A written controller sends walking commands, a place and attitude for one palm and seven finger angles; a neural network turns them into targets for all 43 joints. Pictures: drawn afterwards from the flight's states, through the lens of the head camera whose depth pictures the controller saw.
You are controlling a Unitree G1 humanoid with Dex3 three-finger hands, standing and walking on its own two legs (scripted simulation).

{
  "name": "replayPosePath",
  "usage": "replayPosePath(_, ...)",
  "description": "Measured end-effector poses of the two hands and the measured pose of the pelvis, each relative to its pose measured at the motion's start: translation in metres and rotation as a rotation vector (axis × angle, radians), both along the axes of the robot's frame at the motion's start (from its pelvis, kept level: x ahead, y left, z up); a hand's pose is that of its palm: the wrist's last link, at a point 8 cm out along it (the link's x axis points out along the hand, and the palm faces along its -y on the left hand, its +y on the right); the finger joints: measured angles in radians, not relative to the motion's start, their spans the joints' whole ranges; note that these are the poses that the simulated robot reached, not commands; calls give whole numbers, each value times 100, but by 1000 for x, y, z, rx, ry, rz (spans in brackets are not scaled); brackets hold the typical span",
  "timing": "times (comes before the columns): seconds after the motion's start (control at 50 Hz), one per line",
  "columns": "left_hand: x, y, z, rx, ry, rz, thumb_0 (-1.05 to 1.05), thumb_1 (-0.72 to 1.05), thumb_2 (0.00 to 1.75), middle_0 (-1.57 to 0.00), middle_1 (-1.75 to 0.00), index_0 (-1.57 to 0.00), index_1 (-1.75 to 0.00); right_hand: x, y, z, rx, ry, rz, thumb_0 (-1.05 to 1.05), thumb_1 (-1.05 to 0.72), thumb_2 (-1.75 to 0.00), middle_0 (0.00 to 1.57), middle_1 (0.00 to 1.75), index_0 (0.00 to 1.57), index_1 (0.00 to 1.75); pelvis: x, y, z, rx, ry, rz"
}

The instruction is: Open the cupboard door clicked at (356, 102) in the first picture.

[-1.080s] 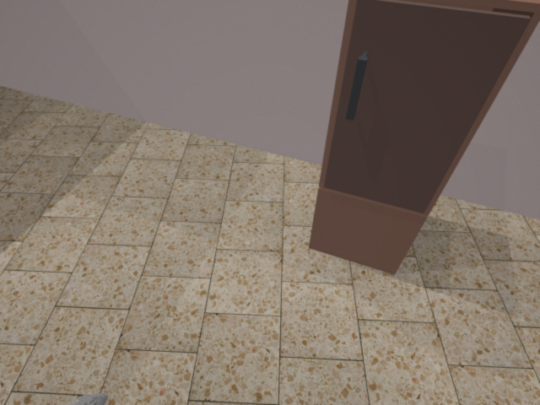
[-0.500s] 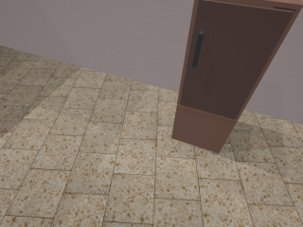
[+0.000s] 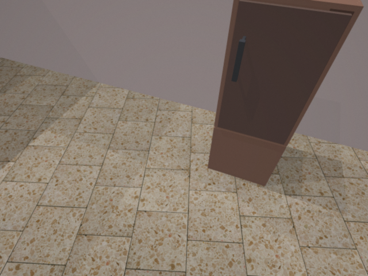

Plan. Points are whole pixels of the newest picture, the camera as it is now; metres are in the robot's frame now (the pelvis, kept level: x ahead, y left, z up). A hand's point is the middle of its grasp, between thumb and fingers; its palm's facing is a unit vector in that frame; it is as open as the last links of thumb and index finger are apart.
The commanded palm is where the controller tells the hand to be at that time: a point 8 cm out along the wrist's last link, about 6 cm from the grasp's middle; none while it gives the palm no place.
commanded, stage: look at it before walking up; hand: left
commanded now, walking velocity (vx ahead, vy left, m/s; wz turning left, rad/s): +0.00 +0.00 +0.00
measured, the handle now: (239, 59) +0.85 -0.16 +0.05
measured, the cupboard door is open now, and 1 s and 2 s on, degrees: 0 0 0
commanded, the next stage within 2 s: turn to face it in 0.36 s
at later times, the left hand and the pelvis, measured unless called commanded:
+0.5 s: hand out of the picture +0.08 +0.25 -0.15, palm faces -0.02 -0.94 -0.33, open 7.4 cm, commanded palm none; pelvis +0.01 +0.00 +0.00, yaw +0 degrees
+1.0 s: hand out of the picture +0.07 +0.19 -0.19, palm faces -0.14 -0.97 -0.20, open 7.4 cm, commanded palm none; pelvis -0.02 +0.01 -0.02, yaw -8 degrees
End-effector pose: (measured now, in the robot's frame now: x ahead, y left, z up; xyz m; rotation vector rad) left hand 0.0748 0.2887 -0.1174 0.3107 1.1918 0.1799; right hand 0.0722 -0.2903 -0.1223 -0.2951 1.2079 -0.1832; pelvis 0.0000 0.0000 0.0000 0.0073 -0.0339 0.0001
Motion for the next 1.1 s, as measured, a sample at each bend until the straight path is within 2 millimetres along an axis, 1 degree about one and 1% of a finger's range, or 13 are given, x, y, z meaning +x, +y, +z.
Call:
replayPosePath(0.28, -3, 1, -2, 0, 25, 9, 1, 90, 90, -21, -30, -21, -30, 2, -1, 0, -6, 16, 1, 1, -91, -90, 20, 30, 20, 30, 4, 0, 0, -1, 5, 1)
replayPosePath(0.56, 4, 3, 0, 6, 14, 8, 1, 90, 90, -21, -30, -21, -30, 14, -2, 2, -9, -7, 3, 1, -91, -90, 20, 30, 20, 30, 9, 0, 1, -1, 3, -6)
replayPosePath(0.66, 5, -4, -5, 3, 34, -1, 0, 90, 90, -21, -30, -20, -30, 11, 4, -2, 0, -29, -30, 1, -91, -90, 20, 30, 20, 30, 6, 0, -2, 1, 10, -43)
replayPosePath(0.76, 1, -22, -17, -34, 67, -35, 0, 91, 90, -21, -30, -20, -30, -8, 18, -14, 41, -27, -87, 1, -91, -90, 20, 30, 20, 30, 1, -1, -9, 7, 16, -85)
replayPosePath(0.86, -2, -44, -28, -75, 81, -71, 0, 91, 90, -21, -30, -20, -30, -38, 28, -28, 81, 12, -148, 1, -91, -90, 20, 30, 20, 30, -6, -3, -16, 8, 25, -113)
replayPosePath(0.92, -3, -52, -33, -98, 78, -87, 0, 90, 90, -21, -30, -20, -30, -57, 33, -33, 87, 43, -184, 1, -91, -90, 20, 30, 20, 30, -10, 0, -19, 0, 34, -118)
replayPosePath(0.98, -4, -54, -37, -120, 76, -91, 0, 90, 90, -21, -30, -21, -30, -75, 41, -32, 77, 69, -213, 1, -91, -90, 20, 30, 20, 30, -15, 8, -19, -6, 41, -130)
replayPosePath(1.04, -1, -48, -42, -138, 77, -102, 0, 90, 90, -21, -30, -21, -30, -91, 51, -27, 60, 69, -246, 1, -91, -90, 20, 30, 20, 30, -18, 18, -19, 1, 41, -150)
replayPosePath(1.1, 5, -43, -41, -140, 83, -120, 1, 90, 90, -21, -30, -21, -30, -108, 62, -21, 58, 66, -278, 1, -91, -90, 20, 30, 20, 30, -20, 24, -15, -1, 39, -183)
